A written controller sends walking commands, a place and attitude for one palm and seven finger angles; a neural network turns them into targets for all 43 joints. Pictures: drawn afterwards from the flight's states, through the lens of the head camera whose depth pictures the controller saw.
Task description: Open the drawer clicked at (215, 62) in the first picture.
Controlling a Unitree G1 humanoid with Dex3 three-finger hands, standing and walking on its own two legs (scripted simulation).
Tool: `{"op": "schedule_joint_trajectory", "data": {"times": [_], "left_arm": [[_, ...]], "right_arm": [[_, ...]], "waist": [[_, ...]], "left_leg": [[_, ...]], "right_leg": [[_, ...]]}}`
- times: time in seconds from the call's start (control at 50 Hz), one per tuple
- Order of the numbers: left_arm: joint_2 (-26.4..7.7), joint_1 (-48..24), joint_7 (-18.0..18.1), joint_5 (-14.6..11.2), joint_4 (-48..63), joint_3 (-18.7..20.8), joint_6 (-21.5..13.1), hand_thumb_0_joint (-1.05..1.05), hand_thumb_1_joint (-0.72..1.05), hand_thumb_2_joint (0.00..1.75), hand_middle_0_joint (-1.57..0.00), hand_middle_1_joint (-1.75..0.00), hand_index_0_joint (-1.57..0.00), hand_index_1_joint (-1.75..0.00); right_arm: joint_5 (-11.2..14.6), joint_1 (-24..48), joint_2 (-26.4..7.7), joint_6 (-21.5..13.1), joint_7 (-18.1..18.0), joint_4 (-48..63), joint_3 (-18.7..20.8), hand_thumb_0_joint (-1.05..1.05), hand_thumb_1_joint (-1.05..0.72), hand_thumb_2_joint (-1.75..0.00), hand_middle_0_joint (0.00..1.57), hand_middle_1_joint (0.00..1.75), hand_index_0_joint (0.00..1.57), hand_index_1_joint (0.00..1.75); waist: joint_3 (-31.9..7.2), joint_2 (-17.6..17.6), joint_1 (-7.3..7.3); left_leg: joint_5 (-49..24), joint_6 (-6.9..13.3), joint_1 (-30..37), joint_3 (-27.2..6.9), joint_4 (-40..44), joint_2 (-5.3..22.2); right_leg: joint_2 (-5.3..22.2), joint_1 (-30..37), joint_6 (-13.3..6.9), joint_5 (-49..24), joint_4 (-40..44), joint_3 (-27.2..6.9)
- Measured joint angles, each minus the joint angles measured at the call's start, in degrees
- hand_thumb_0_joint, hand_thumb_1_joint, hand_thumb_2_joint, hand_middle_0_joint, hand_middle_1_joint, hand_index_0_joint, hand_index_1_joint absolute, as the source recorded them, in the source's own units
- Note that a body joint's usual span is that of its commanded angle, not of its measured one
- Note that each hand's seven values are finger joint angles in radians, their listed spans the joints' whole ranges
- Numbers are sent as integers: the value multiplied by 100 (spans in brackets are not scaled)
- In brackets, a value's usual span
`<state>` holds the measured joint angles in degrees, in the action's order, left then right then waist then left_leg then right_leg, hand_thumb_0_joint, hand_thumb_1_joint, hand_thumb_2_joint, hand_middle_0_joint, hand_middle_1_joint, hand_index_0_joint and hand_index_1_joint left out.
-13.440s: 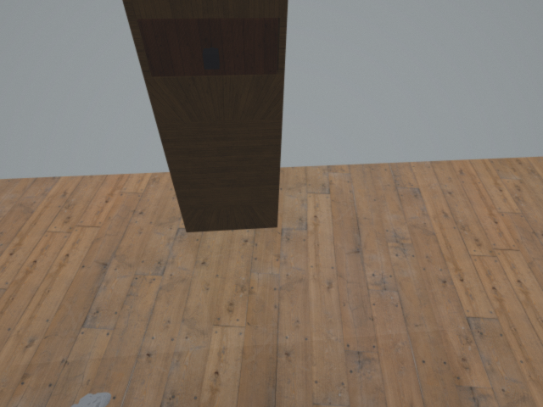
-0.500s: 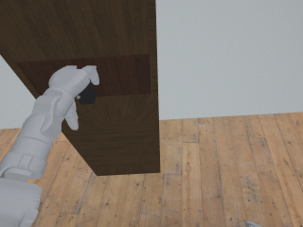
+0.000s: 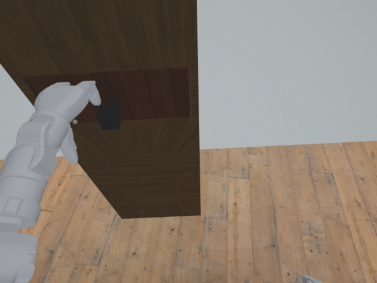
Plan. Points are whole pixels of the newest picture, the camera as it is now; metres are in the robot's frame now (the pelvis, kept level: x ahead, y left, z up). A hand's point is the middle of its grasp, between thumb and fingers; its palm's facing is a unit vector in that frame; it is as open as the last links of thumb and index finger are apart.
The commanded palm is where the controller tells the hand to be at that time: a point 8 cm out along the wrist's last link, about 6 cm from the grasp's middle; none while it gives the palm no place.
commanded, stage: move the hooked fingers above the handle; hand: left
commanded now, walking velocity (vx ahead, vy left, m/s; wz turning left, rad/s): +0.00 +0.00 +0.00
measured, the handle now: (111, 111) +0.48 +0.23 +0.08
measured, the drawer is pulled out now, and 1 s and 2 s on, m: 0.00 0.00 0.00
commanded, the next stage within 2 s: none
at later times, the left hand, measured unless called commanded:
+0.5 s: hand (78, 118) +0.41 +0.27 +0.13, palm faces -0.08 -0.01 -1.00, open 13.8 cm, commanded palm +0.40 +0.27 +0.21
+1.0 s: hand (94, 112) +0.43 +0.24 +0.13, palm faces -0.10 -0.01 -0.99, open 13.8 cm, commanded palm +0.41 +0.27 +0.21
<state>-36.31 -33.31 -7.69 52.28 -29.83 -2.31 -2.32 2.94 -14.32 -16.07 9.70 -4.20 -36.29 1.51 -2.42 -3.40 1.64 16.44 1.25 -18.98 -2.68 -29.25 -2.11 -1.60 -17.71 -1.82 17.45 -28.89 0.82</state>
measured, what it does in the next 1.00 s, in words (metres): stands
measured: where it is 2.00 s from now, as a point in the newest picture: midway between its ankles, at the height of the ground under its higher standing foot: outside the picture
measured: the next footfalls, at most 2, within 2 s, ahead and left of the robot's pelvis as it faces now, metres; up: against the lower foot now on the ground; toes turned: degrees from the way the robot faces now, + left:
none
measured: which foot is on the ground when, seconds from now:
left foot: down 0.00-1.00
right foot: down 0.00-1.00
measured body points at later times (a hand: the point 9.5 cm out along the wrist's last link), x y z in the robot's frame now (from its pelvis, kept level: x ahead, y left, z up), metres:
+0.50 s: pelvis -0.01 +0.01 +0.00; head +0.03 -0.01 +0.45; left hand +0.41 +0.27 +0.18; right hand +0.10 -0.24 -0.13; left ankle -0.02 +0.11 -0.74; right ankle -0.03 -0.10 -0.74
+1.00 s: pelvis +0.00 +0.01 +0.00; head +0.04 -0.01 +0.45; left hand +0.43 +0.24 +0.18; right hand +0.11 -0.25 -0.13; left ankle -0.02 +0.11 -0.74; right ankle -0.03 -0.10 -0.74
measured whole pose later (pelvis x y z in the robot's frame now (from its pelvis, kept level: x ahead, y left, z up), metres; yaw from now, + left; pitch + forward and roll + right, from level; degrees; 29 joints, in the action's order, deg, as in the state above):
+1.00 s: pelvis +0.00 +0.01 +0.00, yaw -1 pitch +7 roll +0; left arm -33.7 -39.0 -8.4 53.1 -34.8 -4.4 -2.6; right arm 2.9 -14.3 -15.6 9.1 -3.7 -36.0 0.6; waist -3.1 -3.3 -0.2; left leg 16.5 1.9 -19.6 -1.4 -29.3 -2.3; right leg -1.3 -18.8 -1.2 17.1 -29.0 -0.4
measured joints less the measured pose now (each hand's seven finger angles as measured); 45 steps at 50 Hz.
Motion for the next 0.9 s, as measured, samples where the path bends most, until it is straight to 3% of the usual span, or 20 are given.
{"op": "schedule_joint_trajectory", "data": {"times": [0.06,0.12,0.24,0.38,0.48,0.56,0.62,0.74,0.84,0.9], "left_arm": [[169,-159,201,-61,163,-254,-273,-1,-48,30,-33,-121,-32,-120],[297,-448,511,-36,28,-367,-327,-1,-49,30,-33,-120,-32,-120],[245,-1094,872,199,-865,-90,269,0,-49,30,-32,-120,-32,-120],[177,-711,326,198,-779,13,638,0,-48,30,-34,-122,-34,-123],[124,-167,37,130,-377,67,369,0,-48,30,-33,-121,-33,-122],[215,68,235,94,249,-61,-48,0,-48,30,-33,-121,-32,-121],[285,-117,532,70,292,-197,-161,0,-48,30,-33,-120,-32,-120],[244,-932,818,153,-648,-233,363,0,-49,30,-32,-120,-32,-120],[72,-1189,414,243,-1256,-228,783,0,-49,30,-32,-120,-31,-120],[77,-1046,71,189,-1139,-280,669,0,-48,30,-31,-120,-31,-120]], "right_arm": [[-8,41,-52,-93,-18,-127,87,1,-91,-90,20,29,20,30],[-9,156,-56,-165,14,-202,90,1,-91,-90,20,29,20,30],[-18,341,59,-131,129,-193,-85,1,-91,-90,20,29,20,30],[40,104,111,129,207,-18,-222,1,-91,-90,20,29,20,30],[36,-61,122,82,159,90,-170,1,-91,-90,20,30,20,30],[-20,-128,82,-64,127,21,-11,1,-91,-90,20,30,20,30],[-27,-37,34,-160,122,-133,46,1,-91,-90,20,29,20,30],[11,281,27,-204,129,-273,-59,1,-91,-90,20,29,20,30],[48,272,51,-109,111,-108,-155,1,-91,-90,20,29,20,30],[46,151,48,-73,92,-7,-153,1,-91,-90,20,29,20,30]], "waist": [[15,24,44],[-18,33,-6],[-100,-4,-203],[-193,-127,-225],[-77,-46,-180],[-18,5,-51],[-13,8,1],[-60,3,-88],[-132,-42,-204],[-121,-41,-220]], "left_leg": [[29,15,-83,-77,-122,-40],[24,34,-150,-68,-161,-65],[-53,65,-169,120,-23,-52],[-90,107,32,276,169,-34],[-76,105,64,236,129,-35],[-45,94,-21,114,1,-58],[-33,86,-79,38,-74,-78],[-99,70,-121,54,-2,-73],[-120,66,-82,119,99,-42],[-88,67,-49,124,93,-35]], "right_leg": [[36,-24,18,23,-51,81],[61,-92,39,16,-86,75],[57,-213,79,-78,-41,-116],[43,-86,124,-139,90,-277],[44,-32,110,-113,63,-235],[64,-36,101,-78,18,-108],[81,-50,96,-62,-10,-29],[79,-126,85,-111,10,-46],[51,-127,83,-141,73,-115],[43,-96,78,-112,67,-121]]}}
